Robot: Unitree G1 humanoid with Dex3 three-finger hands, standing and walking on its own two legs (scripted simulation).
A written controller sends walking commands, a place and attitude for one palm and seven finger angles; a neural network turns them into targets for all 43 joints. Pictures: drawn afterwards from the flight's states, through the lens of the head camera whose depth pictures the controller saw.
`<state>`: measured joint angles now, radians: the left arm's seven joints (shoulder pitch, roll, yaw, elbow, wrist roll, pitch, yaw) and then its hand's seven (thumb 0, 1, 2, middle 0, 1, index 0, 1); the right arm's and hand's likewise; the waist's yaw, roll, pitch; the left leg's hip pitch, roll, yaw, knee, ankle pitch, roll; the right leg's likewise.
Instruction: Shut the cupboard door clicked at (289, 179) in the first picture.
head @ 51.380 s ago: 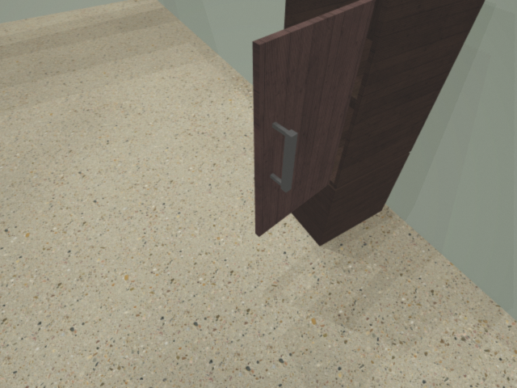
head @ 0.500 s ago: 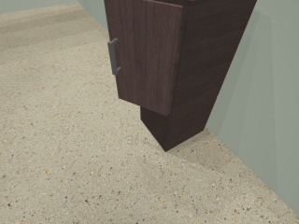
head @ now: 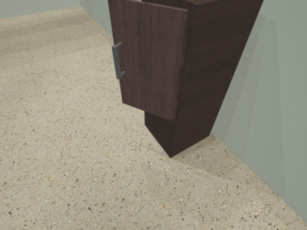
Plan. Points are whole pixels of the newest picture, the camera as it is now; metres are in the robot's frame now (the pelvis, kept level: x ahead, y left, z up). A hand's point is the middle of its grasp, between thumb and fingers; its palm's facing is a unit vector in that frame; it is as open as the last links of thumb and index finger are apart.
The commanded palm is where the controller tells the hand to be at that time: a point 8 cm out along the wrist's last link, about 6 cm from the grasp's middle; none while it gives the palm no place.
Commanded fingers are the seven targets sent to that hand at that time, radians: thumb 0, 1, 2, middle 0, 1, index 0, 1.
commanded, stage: walk to a spot facing it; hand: left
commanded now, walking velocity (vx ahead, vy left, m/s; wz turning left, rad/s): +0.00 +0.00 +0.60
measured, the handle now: (119, 61) +0.85 +0.21 -0.02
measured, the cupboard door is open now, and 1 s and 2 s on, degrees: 32 32 32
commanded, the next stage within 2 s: none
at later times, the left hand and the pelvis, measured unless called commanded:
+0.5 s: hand out of the picture +0.02 +0.23 -0.16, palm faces +0.24 -0.93 -0.28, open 7.4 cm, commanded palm none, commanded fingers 0.00 0.90 0.90 -0.20 -0.30 -0.20 -0.30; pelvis -0.03 +0.00 +0.00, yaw +13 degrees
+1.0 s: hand out of the picture -0.10 +0.20 -0.17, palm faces +0.56 -0.78 -0.28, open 7.4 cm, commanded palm none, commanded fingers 0.00 0.90 0.90 -0.20 -0.30 -0.20 -0.30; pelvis -0.04 -0.02 -0.01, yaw +35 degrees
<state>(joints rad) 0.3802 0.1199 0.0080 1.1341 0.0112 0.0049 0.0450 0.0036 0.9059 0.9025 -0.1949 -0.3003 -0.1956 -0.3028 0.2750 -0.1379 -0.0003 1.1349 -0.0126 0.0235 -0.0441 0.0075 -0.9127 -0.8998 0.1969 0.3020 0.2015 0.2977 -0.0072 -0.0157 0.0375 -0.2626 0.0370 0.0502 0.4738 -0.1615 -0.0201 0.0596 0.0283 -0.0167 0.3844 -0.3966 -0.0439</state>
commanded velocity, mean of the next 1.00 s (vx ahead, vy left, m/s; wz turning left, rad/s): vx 0.00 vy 0.00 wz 0.60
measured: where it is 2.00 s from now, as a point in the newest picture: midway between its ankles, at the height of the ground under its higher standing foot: outside the picture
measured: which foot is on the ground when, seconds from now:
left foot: down 0.00-0.54, up 0.56-0.82, down 0.84-1.00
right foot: down 0.00-0.26, up 0.28-0.52, down 0.54-0.84, up 0.86-1.00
